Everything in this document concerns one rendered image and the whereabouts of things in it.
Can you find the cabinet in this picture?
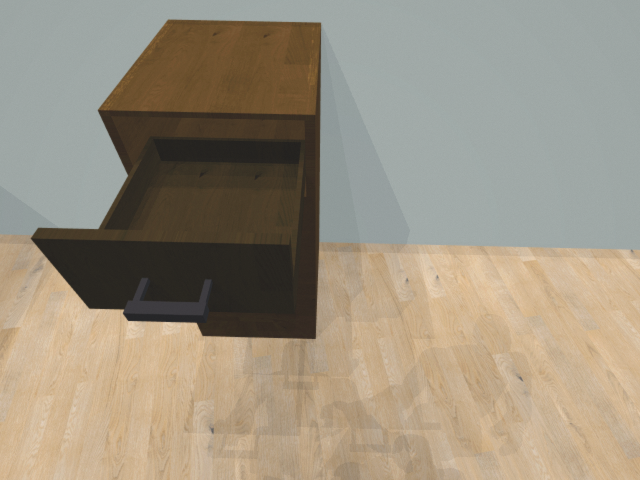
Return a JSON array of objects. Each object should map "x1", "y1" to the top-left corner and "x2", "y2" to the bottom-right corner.
[{"x1": 98, "y1": 20, "x2": 321, "y2": 339}]

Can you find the drawer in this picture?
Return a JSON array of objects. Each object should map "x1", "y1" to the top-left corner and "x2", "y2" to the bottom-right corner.
[{"x1": 31, "y1": 136, "x2": 306, "y2": 314}]

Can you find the handle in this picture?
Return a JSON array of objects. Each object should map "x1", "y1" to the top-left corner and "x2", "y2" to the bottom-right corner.
[{"x1": 123, "y1": 278, "x2": 213, "y2": 323}]

